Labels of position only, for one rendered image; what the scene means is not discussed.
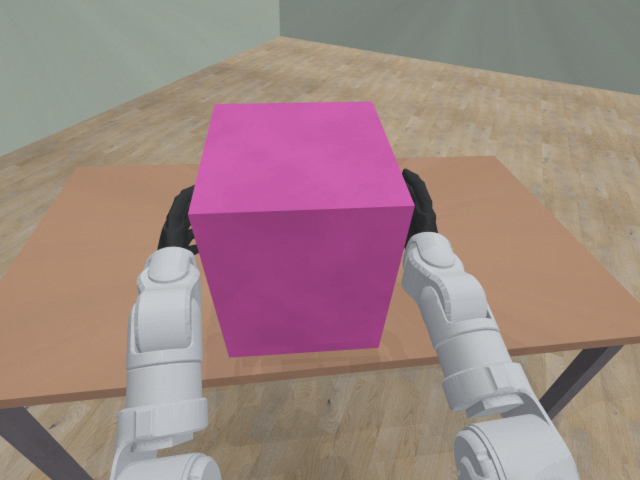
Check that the carton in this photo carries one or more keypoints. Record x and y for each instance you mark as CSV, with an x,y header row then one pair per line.
x,y
300,214

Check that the table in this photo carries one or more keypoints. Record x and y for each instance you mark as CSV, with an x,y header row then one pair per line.
x,y
66,299

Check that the right robot upper arm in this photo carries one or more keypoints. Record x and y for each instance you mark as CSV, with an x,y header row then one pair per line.
x,y
522,447

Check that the robot left forearm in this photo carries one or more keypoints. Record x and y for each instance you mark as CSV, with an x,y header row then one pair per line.
x,y
164,403

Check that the right robot hand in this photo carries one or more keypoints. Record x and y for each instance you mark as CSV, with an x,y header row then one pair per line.
x,y
424,217

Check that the left robot hand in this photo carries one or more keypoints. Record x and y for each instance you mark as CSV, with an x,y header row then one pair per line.
x,y
176,232

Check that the robot right forearm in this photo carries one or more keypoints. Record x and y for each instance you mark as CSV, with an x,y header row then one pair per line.
x,y
480,377

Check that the left robot upper arm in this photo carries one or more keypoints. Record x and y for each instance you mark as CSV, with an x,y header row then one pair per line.
x,y
193,466

